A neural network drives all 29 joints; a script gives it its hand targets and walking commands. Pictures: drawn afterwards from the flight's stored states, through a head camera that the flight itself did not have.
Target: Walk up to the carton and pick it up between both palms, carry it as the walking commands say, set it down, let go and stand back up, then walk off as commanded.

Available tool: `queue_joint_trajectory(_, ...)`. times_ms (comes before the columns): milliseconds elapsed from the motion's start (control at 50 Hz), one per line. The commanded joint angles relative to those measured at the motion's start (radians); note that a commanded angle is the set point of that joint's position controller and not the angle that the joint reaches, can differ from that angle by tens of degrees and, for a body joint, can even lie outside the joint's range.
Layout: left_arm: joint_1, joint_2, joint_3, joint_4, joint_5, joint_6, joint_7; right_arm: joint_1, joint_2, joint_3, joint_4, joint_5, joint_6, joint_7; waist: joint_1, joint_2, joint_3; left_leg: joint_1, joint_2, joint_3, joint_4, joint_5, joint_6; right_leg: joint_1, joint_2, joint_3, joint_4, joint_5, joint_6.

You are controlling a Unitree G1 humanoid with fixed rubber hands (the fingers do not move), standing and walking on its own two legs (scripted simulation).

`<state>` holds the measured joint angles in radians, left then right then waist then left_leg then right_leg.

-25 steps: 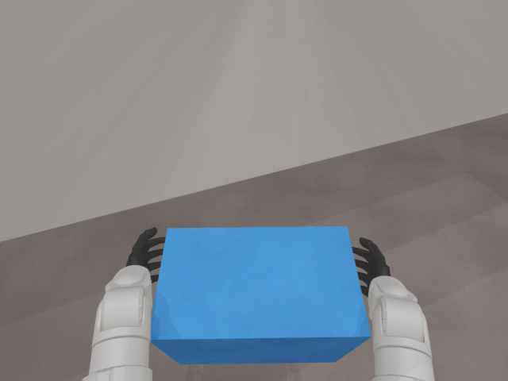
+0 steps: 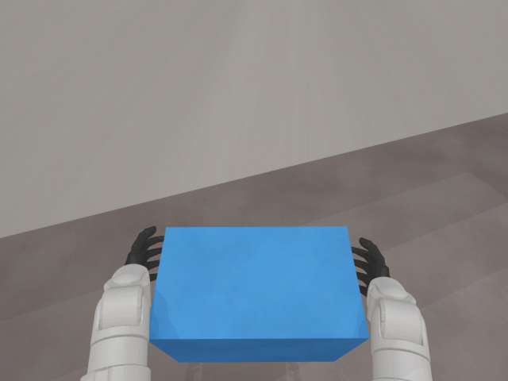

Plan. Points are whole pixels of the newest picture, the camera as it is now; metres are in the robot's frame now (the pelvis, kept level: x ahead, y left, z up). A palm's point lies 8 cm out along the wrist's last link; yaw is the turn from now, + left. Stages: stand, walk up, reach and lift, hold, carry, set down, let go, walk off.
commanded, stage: hold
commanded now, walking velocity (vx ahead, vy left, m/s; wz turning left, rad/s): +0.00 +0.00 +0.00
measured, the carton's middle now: (256, 299) +0.28 +0.00 -0.04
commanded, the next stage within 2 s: carry in 0.18 s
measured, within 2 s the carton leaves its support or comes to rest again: neither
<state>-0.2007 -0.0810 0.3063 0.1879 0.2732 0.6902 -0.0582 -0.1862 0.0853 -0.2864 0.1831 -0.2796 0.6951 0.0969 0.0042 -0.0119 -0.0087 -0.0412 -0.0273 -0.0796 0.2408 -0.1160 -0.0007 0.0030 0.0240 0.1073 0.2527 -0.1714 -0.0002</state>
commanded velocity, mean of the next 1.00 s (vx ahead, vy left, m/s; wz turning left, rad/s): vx -0.21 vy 0.00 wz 0.00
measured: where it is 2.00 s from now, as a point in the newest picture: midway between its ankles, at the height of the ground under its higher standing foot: outside the picture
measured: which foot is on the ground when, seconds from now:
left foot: down 0.00-0.84, up 0.86-1.00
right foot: down 0.00-0.60, up 0.62-0.80, down 0.82-1.00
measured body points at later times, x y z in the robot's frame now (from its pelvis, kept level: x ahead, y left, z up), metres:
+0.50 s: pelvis -0.05 -0.01 -0.04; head -0.04 +0.00 +0.41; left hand +0.24 +0.20 +0.02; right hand +0.26 -0.19 +0.03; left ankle +0.02 +0.11 -0.75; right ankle -0.02 -0.12 -0.75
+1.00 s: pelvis -0.19 -0.04 -0.02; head -0.20 -0.05 +0.43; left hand +0.07 +0.16 +0.06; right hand +0.08 -0.23 +0.05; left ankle -0.18 +0.11 -0.66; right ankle -0.15 -0.11 -0.75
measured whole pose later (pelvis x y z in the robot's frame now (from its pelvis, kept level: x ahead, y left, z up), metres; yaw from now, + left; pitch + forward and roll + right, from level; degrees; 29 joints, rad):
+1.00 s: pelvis -0.19 -0.04 -0.02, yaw +4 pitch +2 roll +3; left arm -0.09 -0.10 0.22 -0.35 0.13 1.16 0.03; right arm -0.09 0.06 -0.23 -0.38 -0.11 1.18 0.02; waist -0.04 -0.01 -0.09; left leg -0.65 0.00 0.02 1.18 -0.41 -0.02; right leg -0.38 -0.05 -0.11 0.61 -0.27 -0.06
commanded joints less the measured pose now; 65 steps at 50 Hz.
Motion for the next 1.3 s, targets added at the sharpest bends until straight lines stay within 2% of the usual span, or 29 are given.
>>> queue_joint_trajectory(0, -0.492, -0.827, -0.629, -0.025, -0.285, -0.018, -0.295, -0.552, 0.791, 0.598, -0.066, 0.272, -0.048, 0.247, -0.001, 0.007, -0.232, 0.145, -0.054, 0.043, 0.006, 0.184, -0.005, -0.05, 0.051, -0.045, -0.038, 0.178, 0.002)
queue_joint_trajectory(140, -0.494, -0.832, -0.63, -0.021, -0.284, -0.02, -0.294, -0.554, 0.791, 0.595, -0.062, 0.272, -0.05, 0.25, -0.002, 0.01, -0.235, 0.146, -0.052, 0.042, 0.005, 0.189, -0.006, -0.05, 0.052, -0.048, -0.038, 0.175, 0.0)
queue_joint_trajectory(160, -0.54, -0.862, -0.686, -0.011, -0.3, -0.024, -0.291, -0.599, 0.792, 0.631, -0.071, 0.274, -0.052, 0.248, -0.017, 0.005, -0.257, -0.04, 0.143, -0.007, 0.144, 0.211, 0.029, -0.151, -0.111, -0.091, 0.152, 0.062, -0.006)
queue_joint_trajectory(180, -0.542, -0.898, -0.685, -0.001, -0.304, -0.022, -0.286, -0.605, 0.802, 0.619, -0.066, 0.262, -0.046, 0.247, -0.016, 0.026, -0.299, -0.067, 0.165, -0.052, 0.185, 0.237, 0.047, -0.16, -0.114, -0.05, 0.2, 0.059, -0.019)
queue_joint_trajectory(300, -0.536, -0.868, -0.753, -0.166, -0.388, 0.063, -0.243, -0.585, 0.823, 0.723, -0.202, 0.37, 0.049, 0.219, -0.008, 0.018, -0.383, -0.218, 0.162, -0.07, 0.362, 0.445, 0.05, -0.196, -0.15, -0.032, 0.36, 0.275, -0.035)
queue_joint_trajectory(360, -0.522, -0.855, -0.803, -0.276, -0.444, 0.135, -0.217, -0.563, 0.816, 0.77, -0.306, 0.435, 0.126, 0.202, -0.007, 0.004, -0.435, -0.244, 0.159, -0.066, 0.4, 0.441, 0.06, -0.206, -0.162, -0.032, 0.393, 0.354, -0.049)
queue_joint_trajectory(440, -0.51, -0.827, -0.845, -0.419, -0.513, 0.235, -0.194, -0.535, 0.795, 0.803, -0.438, 0.494, 0.228, 0.176, -0.001, -0.041, -0.444, -0.317, 0.111, -0.008, 0.469, 0.235, 0.045, -0.236, -0.212, 0.014, 0.368, 0.403, -0.098)
queue_joint_trajectory(500, -0.488, -0.8, -0.871, -0.529, -0.555, 0.314, -0.174, -0.492, 0.784, 0.828, -0.516, 0.535, 0.314, 0.16, -0.003, -0.136, -0.409, -0.316, 0.058, 0.073, 0.54, -0.078, 0.043, -0.359, -0.283, 0.075, 0.316, 0.362, -0.148)
queue_joint_trajectory(520, -0.49, -0.791, -0.885, -0.571, -0.567, 0.34, -0.168, -0.466, 0.786, 0.839, -0.539, 0.548, 0.34, 0.157, -0.01, -0.146, -0.39, -0.292, 0.059, 0.081, 0.51, -0.157, 0.048, -0.415, -0.283, 0.074, 0.316, 0.315, -0.144)
queue_joint_trajectory(560, -0.482, -0.782, -0.908, -0.648, -0.587, 0.39, -0.163, -0.414, 0.783, 0.849, -0.577, 0.562, 0.382, 0.152, -0.018, -0.071, -0.37, -0.257, 0.088, 0.045, 0.432, -0.104, 0.066, -0.501, -0.231, 0.021, 0.34, 0.119, -0.105)
queue_joint_trajectory(580, -0.476, -0.78, -0.913, -0.669, -0.593, 0.41, -0.163, -0.396, 0.773, 0.848, -0.591, 0.566, 0.398, 0.15, -0.019, 0.086, -0.366, -0.257, 0.193, -0.096, 0.301, 0.003, 0.088, -0.536, -0.144, -0.058, 0.446, -0.026, -0.064)
queue_joint_trajectory(600, -0.479, -0.788, -0.915, -0.678, -0.599, 0.428, -0.163, -0.375, 0.761, 0.845, -0.604, 0.565, 0.413, 0.149, -0.03, 0.287, -0.373, -0.245, 0.359, -0.3, 0.125, 0.11, 0.161, -0.568, -0.005, -0.183, 0.678, -0.3, -0.015)
queue_joint_trajectory(620, -0.465, -0.794, -0.916, -0.655, -0.601, 0.445, -0.166, -0.373, 0.761, 0.853, -0.627, 0.559, 0.427, 0.148, -0.029, 0.322, -0.376, -0.294, 0.424, -0.359, 0.071, 0.129, 0.222, -0.53, 0.014, -0.188, 0.862, -0.404, -0.002)
queue_joint_trajectory(660, -0.478, -0.798, -0.92, -0.653, -0.617, 0.455, -0.174, -0.417, 0.749, 0.852, -0.675, 0.553, 0.444, 0.141, -0.02, 0.176, -0.387, -0.363, 0.349, -0.225, 0.076, -0.021, 0.202, -0.476, -0.021, -0.157, 0.914, -0.336, -0.004)
queue_joint_trajectory(700, -0.471, -0.803, -0.918, -0.658, -0.625, 0.466, -0.178, -0.427, 0.754, 0.849, -0.695, 0.554, 0.459, 0.136, -0.012, 0.182, -0.409, -0.352, 0.284, -0.116, 0.067, -0.064, 0.128, -0.407, -0.025, -0.184, 0.725, -0.309, -0.012)
queue_joint_trajectory(780, -0.411, -0.789, -0.896, -0.633, -0.612, 0.489, -0.184, -0.33, 0.752, 0.84, -0.659, 0.521, 0.485, 0.128, -0.032, 0.221, -0.421, -0.282, 0.249, -0.097, 0.06, -0.107, 0.08, -0.248, 0.0, -0.232, 0.287, -0.33, -0.018)
queue_joint_trajectory(800, -0.392, -0.786, -0.887, -0.618, -0.607, 0.493, -0.187, -0.315, 0.746, 0.843, -0.645, 0.515, 0.488, 0.127, -0.033, 0.148, -0.397, -0.324, 0.215, -0.06, 0.128, -0.082, 0.042, -0.199, -0.047, -0.174, 0.145, -0.291, -0.024)
queue_joint_trajectory(820, -0.347, -0.774, -0.88, -0.575, -0.597, 0.494, -0.193, -0.314, 0.733, 0.846, -0.634, 0.507, 0.49, 0.131, -0.019, -0.034, -0.345, -0.502, 0.139, 0.027, 0.237, -0.084, -0.01, -0.14, -0.208, 0.009, 0.097, -0.286, -0.072)
queue_joint_trajectory(840, -0.311, -0.785, -0.871, -0.557, -0.585, 0.49, -0.194, -0.35, 0.729, 0.85, -0.648, 0.514, 0.491, 0.138, 0.001, -0.289, -0.279, -0.626, 0.063, 0.144, 0.507, -0.322, -0.031, -0.265, -0.462, 0.235, 0.043, -0.079, -0.167)
queue_joint_trajectory(860, -0.363, -0.81, -0.873, -0.605, -0.595, 0.485, -0.196, -0.397, 0.769, 0.861, -0.654, 0.54, 0.485, 0.144, -0.005, -0.204, -0.23, -0.615, 0.061, 0.087, 0.731, -0.419, -0.026, -0.338, -0.505, 0.205, 0.056, 0.19, -0.213)
queue_joint_trajectory(900, -0.402, -0.794, -0.87, -0.655, -0.583, 0.485, -0.193, -0.443, 0.807, 0.872, -0.633, 0.579, 0.483, 0.157, -0.012, -0.067, -0.241, -0.582, 0.042, 0.044, 1.002, -0.364, -0.011, -0.356, -0.391, 0.018, 0.119, 0.297, -0.194)
queue_joint_trajectory(940, -0.411, -0.782, -0.877, -0.672, -0.571, 0.483, -0.182, -0.451, 0.795, 0.879, -0.635, 0.595, 0.483, 0.158, -0.016, -0.1, -0.266, -0.61, 0.039, 0.08, 1.081, -0.293, -0.019, -0.281, -0.321, -0.082, 0.192, 0.404, -0.157)
queue_joint_trajectory(1080, -0.345, -0.754, -0.839, -0.624, -0.552, 0.497, -0.181, -0.405, 0.791, 0.865, -0.593, 0.589, 0.498, 0.141, 0.002, -0.197, -0.355, -0.484, 0.02, 0.159, 0.643, -0.403, -0.017, -0.128, -0.331, 0.02, 0.139, 0.337, -0.171)
queue_joint_trajectory(1160, -0.328, -0.77, -0.85, -0.618, -0.559, 0.496, -0.182, -0.364, 0.793, 0.85, -0.581, 0.585, 0.493, 0.141, 0.002, -0.218, -0.413, -0.325, 0.019, 0.173, 0.302, -0.319, -0.002, -0.118, -0.327, 0.019, 0.151, 0.388, -0.132)
queue_joint_trajectory(1200, -0.333, -0.779, -0.862, -0.62, -0.568, 0.492, -0.183, -0.357, 0.799, 0.852, -0.579, 0.581, 0.487, 0.145, -0.001, -0.124, -0.418, -0.159, 0.105, 0.093, 0.1, -0.14, -0.001, -0.23, -0.273, -0.046, 0.227, 0.32, -0.047)
queue_joint_trajectory(1220, -0.339, -0.779, -0.868, -0.616, -0.571, 0.487, -0.183, -0.36, 0.8, 0.85, -0.582, 0.578, 0.485, 0.149, 0.001, 0.004, -0.399, -0.056, 0.21, -0.033, 0.082, -0.064, 0.009, -0.394, -0.226, -0.104, 0.312, 0.138, -0.006)
queue_joint_trajectory(1240, -0.406, -0.779, -0.88, -0.669, -0.593, 0.489, -0.191, -0.336, 0.8, 0.828, -0.551, 0.56, 0.467, 0.154, -0.012, 0.314, -0.315, -0.098, 0.447, -0.238, 0.112, 0.272, 0.126, -0.598, -0.119, -0.23, 0.405, -0.178, 0.042)
queue_joint_trajectory(1260, -0.435, -0.818, -0.909, -0.667, -0.609, 0.479, -0.19, -0.367, 0.801, 0.827, -0.597, 0.56, 0.46, 0.156, -0.016, 0.324, -0.297, -0.128, 0.467, -0.194, 0.148, 0.558, 0.182, -0.612, -0.099, -0.211, 0.635, -0.346, 0.031)
queue_joint_trajectory(1280, -0.461, -0.831, -0.926, -0.671, -0.62, 0.471, -0.191, -0.374, 0.792, 0.824, -0.61, 0.553, 0.459, 0.153, -0.015, 0.247, -0.302, -0.131, 0.43, -0.154, 0.165, 0.609, 0.199, -0.625, -0.066, -0.176, 0.789, -0.348, 0.023)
